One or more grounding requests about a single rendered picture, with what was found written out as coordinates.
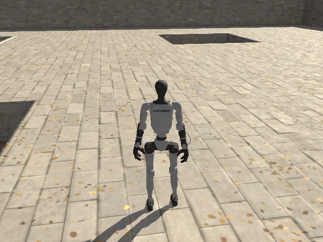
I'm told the left robot foot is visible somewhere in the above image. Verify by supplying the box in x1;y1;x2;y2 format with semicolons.
147;198;154;211

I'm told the right robot hand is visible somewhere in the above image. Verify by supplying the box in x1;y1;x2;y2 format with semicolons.
177;148;189;163

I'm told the robot right upper arm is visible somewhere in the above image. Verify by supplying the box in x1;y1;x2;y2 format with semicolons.
172;102;184;131

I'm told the robot left upper arm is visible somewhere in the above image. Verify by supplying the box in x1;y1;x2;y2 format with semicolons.
139;102;151;130

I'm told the right robot forearm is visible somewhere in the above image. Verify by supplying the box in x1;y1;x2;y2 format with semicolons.
178;123;188;149

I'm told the left robot forearm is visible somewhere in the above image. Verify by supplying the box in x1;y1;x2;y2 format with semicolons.
134;123;144;147

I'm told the left robot shin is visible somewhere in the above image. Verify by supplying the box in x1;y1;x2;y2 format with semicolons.
146;169;153;204

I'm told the left robot hand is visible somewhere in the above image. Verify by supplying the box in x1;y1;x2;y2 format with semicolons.
133;146;145;161

